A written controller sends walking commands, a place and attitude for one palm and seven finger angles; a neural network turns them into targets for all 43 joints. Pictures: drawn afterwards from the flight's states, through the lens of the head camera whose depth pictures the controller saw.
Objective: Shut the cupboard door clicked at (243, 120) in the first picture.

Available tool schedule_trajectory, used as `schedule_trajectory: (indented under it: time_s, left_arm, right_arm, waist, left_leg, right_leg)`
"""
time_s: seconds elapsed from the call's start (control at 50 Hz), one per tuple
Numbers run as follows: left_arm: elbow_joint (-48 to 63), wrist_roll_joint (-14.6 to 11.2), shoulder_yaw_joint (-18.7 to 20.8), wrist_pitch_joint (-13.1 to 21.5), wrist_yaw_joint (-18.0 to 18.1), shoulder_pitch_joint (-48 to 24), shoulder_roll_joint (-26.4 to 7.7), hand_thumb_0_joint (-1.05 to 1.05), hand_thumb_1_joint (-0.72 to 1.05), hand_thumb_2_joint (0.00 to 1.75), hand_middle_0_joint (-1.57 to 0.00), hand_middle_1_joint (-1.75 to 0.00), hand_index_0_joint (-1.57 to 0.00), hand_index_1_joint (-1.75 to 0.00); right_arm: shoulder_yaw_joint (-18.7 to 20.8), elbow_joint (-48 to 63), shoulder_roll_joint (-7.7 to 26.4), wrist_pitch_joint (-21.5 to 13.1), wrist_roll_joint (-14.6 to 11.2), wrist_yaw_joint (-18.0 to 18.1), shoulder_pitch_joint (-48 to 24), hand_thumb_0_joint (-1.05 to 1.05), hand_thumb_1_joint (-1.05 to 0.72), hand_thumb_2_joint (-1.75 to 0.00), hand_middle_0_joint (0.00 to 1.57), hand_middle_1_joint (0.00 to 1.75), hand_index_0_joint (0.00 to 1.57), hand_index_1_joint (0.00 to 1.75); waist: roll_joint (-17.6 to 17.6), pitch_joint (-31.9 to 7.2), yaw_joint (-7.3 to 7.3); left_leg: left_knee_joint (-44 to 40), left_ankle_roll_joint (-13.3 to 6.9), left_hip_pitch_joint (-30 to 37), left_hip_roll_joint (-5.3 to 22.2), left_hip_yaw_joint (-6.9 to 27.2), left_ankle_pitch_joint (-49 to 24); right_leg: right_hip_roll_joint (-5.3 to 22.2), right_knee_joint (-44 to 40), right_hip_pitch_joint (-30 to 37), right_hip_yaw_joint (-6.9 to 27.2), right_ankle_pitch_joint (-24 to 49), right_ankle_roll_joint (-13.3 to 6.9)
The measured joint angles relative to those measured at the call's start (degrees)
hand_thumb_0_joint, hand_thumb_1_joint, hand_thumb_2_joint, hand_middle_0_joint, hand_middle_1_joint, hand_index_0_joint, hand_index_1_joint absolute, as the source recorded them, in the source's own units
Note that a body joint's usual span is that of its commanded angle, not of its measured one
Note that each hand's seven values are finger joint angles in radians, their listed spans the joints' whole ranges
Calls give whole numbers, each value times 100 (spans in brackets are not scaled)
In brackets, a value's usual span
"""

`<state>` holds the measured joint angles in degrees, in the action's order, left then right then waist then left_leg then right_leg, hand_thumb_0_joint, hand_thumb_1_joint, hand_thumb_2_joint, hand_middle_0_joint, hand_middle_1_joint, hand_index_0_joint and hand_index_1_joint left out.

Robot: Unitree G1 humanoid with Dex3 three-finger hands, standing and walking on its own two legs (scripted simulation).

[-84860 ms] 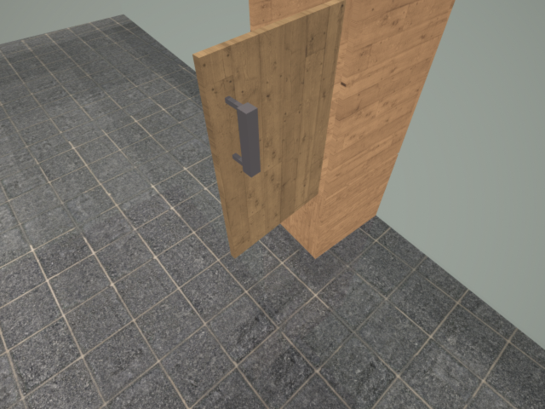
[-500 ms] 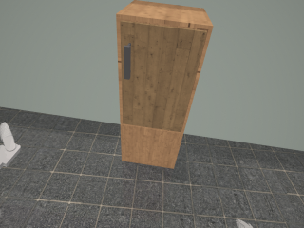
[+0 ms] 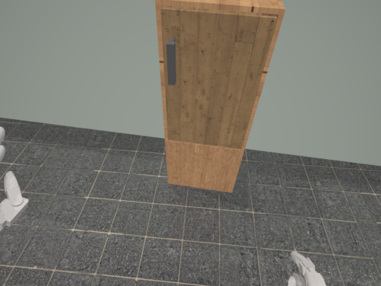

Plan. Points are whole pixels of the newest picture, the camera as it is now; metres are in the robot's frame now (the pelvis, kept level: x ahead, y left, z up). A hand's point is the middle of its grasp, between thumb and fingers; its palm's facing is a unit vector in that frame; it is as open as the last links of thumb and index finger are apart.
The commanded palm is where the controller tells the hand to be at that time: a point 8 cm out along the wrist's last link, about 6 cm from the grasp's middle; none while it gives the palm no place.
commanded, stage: stop stepping back and stand still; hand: left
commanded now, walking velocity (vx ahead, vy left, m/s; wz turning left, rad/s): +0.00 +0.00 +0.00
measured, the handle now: (172, 61) +0.82 +0.11 +0.09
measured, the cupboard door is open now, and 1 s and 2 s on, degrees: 0 0 0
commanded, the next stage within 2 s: let the arm hang, fingers relaxed in 0.66 s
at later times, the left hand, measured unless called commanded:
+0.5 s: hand (8, 213) +0.18 +0.28 +0.16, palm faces +0.45 -0.79 -0.42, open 7.4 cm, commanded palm +0.12 +0.31 +0.18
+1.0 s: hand out of the picture +0.08 +0.23 -0.13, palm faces -0.05 -0.95 -0.30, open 7.4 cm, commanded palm none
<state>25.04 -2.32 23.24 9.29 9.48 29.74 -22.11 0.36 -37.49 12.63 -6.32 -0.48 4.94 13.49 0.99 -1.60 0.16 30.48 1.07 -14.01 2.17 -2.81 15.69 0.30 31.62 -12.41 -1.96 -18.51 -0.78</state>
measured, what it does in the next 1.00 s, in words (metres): stands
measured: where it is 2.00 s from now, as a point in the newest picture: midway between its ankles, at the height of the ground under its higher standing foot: outside the picture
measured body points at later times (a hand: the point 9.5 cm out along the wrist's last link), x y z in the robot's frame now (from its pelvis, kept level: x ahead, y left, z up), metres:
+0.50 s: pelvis -0.02 +0.01 +0.01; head -0.02 +0.02 +0.46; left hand +0.15 +0.32 +0.19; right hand +0.14 -0.22 -0.08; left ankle +0.01 +0.13 -0.73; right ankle -0.02 -0.11 -0.73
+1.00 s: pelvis -0.04 +0.02 +0.00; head -0.03 +0.00 +0.44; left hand +0.08 +0.28 -0.11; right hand +0.10 -0.25 -0.13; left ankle +0.01 +0.13 -0.73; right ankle -0.02 -0.11 -0.73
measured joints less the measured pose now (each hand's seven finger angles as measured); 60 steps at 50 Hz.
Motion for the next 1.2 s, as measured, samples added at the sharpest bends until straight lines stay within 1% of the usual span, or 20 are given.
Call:
schedule_trajectory:
  time_s: [0.1,0.18,0.38,0.48,0.66,0.76,0.78,0.8,0.82,0.86,0.9,0.92,0.98,1.02,1.06,1.08,1.14,1.2]
  left_arm:
    - [165,-23,34,159,-47,33,-170,2,89,90,-21,-30,-21,-31]
    - [161,-57,67,207,-67,100,-192,2,88,90,-21,-30,-21,-31]
    - [-25,-49,-60,77,-55,85,31,2,88,90,-21,-30,-21,-31]
    - [-49,-28,-97,78,-35,24,77,2,88,90,-21,-30,-21,-31]
    - [-36,-26,-40,135,-37,85,-32,2,89,90,-21,-30,-21,-31]
    - [-7,-31,-54,137,-44,144,-43,2,89,90,-21,-30,-21,-31]
    - [-281,50,-182,218,-130,4,-84,1,89,90,-20,-30,-21,-31]
    - [-775,127,-426,143,-294,-269,-126,1,89,90,-20,-30,-21,-31]
    - [-1392,184,-712,-54,-463,-569,-131,1,89,90,-20,-30,-20,-31]
    - [-2810,270,-1258,-512,-727,-1098,-36,1,89,90,-20,-30,-20,-30]
    - [-4184,333,-1711,-867,-900,-1432,135,1,90,90,-19,-30,-20,-30]
    - [-4786,357,-1895,-989,-958,-1523,239,1,90,90,-19,-30,-20,-30]
    - [-6208,380,-2283,-1199,-1033,-1600,598,1,90,90,-19,-30,-20,-30]
    - [-6910,367,-2429,-1261,-1039,-1566,848,1,90,90,-20,-30,-20,-30]
    - [-7467,349,-2509,-1271,-1046,-1495,1069,1,90,90,-20,-30,-20,-30]
    - [-7689,340,-2430,-1255,-967,-1463,1112,1,93,90,-20,-30,-20,-30]
    - [-8208,313,-2335,-1181,-962,-1351,1062,1,96,89,-20,-30,-21,-30]
    - [-8587,297,-2283,-1114,-979,-1234,1008,1,95,89,-20,-30,-20,-30]
  right_arm:
    - [-122,214,-184,-59,3,-87,-155,1,-90,-90,20,30,20,30]
    - [-193,288,-251,-9,7,-120,-178,1,-90,-90,20,30,20,30]
    - [-164,143,-141,92,12,-76,-11,1,-90,-90,20,30,20,30]
    - [-108,92,-79,98,11,-49,38,1,-90,-90,20,30,20,30]
    - [-65,141,-76,65,5,-36,30,1,-90,-90,20,30,20,30]
    - [-73,148,-91,55,6,-35,10,1,-90,-90,20,30,20,30]
    - [-53,31,-28,-69,-4,-141,-19,1,-90,-90,20,30,20,30]
    - [-37,-129,92,-99,-6,-275,-91,1,-90,-90,20,30,20,30]
    - [-35,-297,227,-38,11,-384,-196,1,-90,-90,20,30,20,30]
    - [-53,-597,460,174,61,-509,-451,1,-90,-90,20,30,20,30]
    - [-62,-813,573,346,106,-558,-660,1,-90,-90,20,30,20,30]
    - [-59,-886,587,408,121,-569,-715,1,-90,-90,20,30,20,30]
    - [-50,-1066,538,554,154,-565,-683,1,-90,-90,20,30,20,30]
    - [-48,-1238,468,632,174,-546,-553,1,-90,-90,20,30,20,30]
    - [-59,-1468,385,696,183,-521,-380,1,-90,-90,20,30,20,30]
    - [-62,-1593,329,717,183,-505,-277,1,-90,-90,20,30,20,30]
    - [-65,-1978,175,770,182,-459,17,1,-90,-90,20,30,20,30]
    - [-45,-2282,71,791,163,-420,234,1,-90,-90,20,30,20,30]
  waist:
    - [-7,31,64]
    - [-54,-5,67]
    - [-151,16,-48]
    - [-158,38,-27]
    - [-148,66,60]
    - [-151,74,44]
    - [-199,48,28]
    - [-271,30,-23]
    - [-354,8,-72]
    - [-510,3,-96]
    - [-583,63,-39]
    - [-574,103,5]
    - [-398,236,132]
    - [-233,326,170]
    - [-82,399,158]
    - [-18,427,135]
    - [88,481,48]
    - [67,511,-9]
  left_leg:
    - [-48,-23,-47,30,1,-61]
    - [-115,-35,-75,38,-3,-121]
    - [-219,-74,-102,22,31,-251]
    - [-254,-92,-115,10,48,-302]
    - [-339,-115,-159,-9,44,-386]
    - [-357,-122,-163,-20,48,-398]
    - [-281,-128,-254,-33,78,-386]
    - [-168,-141,-354,-63,103,-361]
    - [-59,-159,-444,-96,108,-330]
    - [132,-201,-577,-156,86,-269]
    - [239,-221,-620,-185,46,-233]
    - [261,-220,-619,-191,27,-228]
    - [251,-188,-564,-194,10,-243]
    - [200,-165,-502,-181,26,-266]
    - [106,-143,-429,-152,49,-308]
    - [55,-129,-401,-129,75,-334]
    - [-110,-91,-316,-75,152,-418]
    - [-242,-75,-233,-44,196,-480]
  right_leg:
    - [-34,-190,15,-1,144,11]
    - [-46,-323,14,3,243,25]
    - [-38,-532,52,-33,415,57]
    - [-29,-607,67,-50,481,73]
    - [-14,-712,32,-47,578,95]
    - [-4,-732,32,-51,589,104]
    - [10,-660,-39,-86,570,106]
    - [44,-521,-137,-112,518,114]
    - [84,-359,-245,-118,451,124]
    - [155,-36,-439,-94,314,135]
    - [193,169,-539,-50,237,157]
    - [201,232,-563,-29,216,158]
    - [205,307,-553,-11,180,114]
    - [189,267,-491,-26,193,95]
    - [155,144,-403,-50,250,84]
    - [128,57,-351,-77,290,74]
    - [61,-226,-193,-155,418,31]
    - [19,-465,-49,-201,527,10]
